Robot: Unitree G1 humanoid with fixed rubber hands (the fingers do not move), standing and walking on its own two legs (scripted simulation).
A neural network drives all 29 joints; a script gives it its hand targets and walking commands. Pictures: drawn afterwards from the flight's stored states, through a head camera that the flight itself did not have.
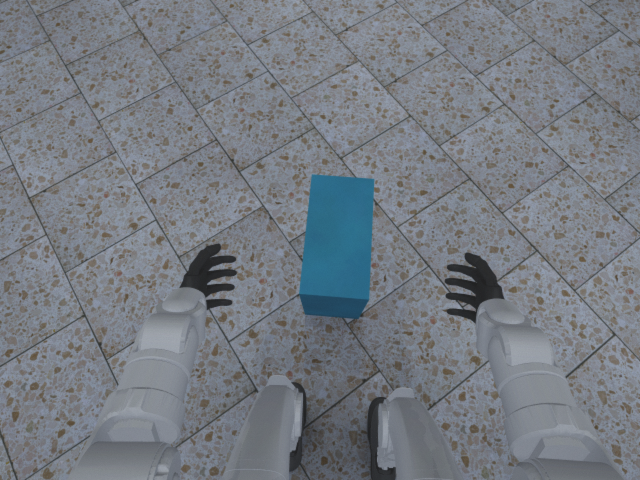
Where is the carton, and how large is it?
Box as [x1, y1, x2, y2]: [299, 174, 373, 318]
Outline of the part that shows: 312,174 299,290 305,314 358,318 368,300 373,179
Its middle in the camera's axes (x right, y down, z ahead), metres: +0.04 +0.04 +1.02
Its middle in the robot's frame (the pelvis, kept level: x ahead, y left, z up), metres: +0.55 +0.01 -0.56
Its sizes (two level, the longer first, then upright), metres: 0.295 0.152 0.283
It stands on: the floor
